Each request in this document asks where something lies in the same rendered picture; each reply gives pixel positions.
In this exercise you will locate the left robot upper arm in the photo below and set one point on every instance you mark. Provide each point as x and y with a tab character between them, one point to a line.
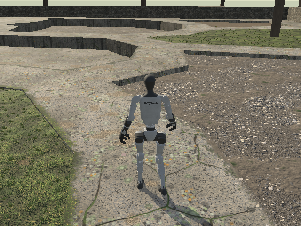
132	108

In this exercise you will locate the right robot hand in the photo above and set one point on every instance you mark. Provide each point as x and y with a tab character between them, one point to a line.
173	128

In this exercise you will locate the right robot forearm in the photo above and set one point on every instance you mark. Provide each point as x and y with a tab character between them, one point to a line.
172	121

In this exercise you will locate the left robot forearm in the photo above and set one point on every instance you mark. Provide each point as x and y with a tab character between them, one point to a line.
126	126

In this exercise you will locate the robot right thigh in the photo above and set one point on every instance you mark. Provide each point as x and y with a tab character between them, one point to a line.
160	143

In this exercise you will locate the robot left shin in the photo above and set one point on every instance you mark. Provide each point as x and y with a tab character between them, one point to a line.
139	165

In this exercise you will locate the right robot upper arm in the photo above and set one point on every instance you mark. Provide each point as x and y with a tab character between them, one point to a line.
167	106

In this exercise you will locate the left robot hand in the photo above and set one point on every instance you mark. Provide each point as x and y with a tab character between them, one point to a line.
121	136

